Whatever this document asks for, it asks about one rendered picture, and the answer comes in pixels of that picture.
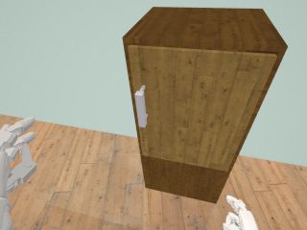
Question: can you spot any handle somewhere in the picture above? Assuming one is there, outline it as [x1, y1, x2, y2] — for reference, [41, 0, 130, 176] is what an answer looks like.
[134, 85, 148, 127]

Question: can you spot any robot left forearm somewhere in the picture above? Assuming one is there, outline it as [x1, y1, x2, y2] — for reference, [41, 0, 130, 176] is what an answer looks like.
[0, 197, 13, 230]

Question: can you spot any robot right hand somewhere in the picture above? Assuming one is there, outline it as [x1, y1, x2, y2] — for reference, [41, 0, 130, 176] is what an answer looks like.
[223, 195, 259, 230]

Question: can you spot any cupboard door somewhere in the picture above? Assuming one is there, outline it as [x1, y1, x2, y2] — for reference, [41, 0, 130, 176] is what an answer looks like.
[128, 45, 277, 172]

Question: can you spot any robot left hand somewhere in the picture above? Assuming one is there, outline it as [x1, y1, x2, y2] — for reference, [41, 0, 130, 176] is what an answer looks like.
[0, 117, 37, 198]

